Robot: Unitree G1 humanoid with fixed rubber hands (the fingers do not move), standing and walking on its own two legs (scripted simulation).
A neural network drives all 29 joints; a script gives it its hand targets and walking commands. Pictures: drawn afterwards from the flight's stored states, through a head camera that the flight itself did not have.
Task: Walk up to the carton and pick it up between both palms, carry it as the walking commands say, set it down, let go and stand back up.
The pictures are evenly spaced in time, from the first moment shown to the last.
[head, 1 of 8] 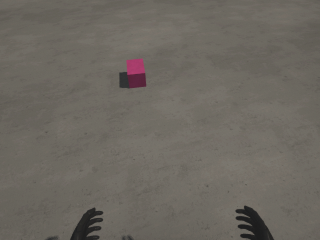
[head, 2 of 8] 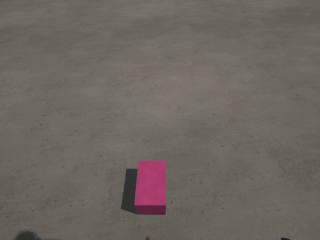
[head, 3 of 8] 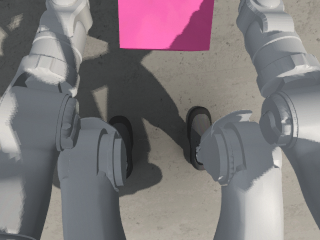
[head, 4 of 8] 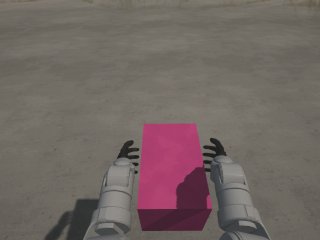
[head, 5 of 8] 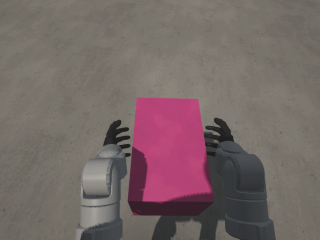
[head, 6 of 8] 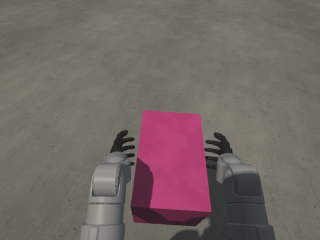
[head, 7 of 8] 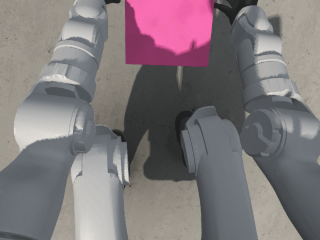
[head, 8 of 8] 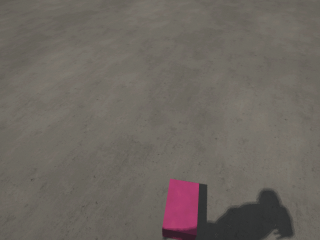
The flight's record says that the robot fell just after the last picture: no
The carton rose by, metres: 0.72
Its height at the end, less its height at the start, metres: +0.00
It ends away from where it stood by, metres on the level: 3.97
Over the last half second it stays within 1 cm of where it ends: yes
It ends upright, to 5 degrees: yes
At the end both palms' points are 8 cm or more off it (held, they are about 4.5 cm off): yes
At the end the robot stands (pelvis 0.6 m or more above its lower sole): yes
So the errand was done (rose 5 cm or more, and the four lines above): yes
